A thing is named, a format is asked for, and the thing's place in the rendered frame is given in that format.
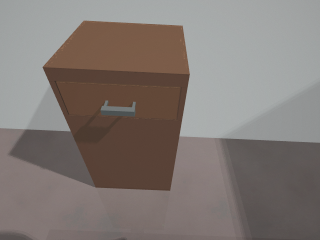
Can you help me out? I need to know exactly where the drawer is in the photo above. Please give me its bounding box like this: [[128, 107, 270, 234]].
[[56, 81, 181, 120]]

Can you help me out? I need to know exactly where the cabinet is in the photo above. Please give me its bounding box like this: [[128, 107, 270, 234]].
[[42, 20, 190, 191]]

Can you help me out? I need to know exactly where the handle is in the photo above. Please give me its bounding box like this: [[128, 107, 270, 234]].
[[100, 100, 136, 117]]

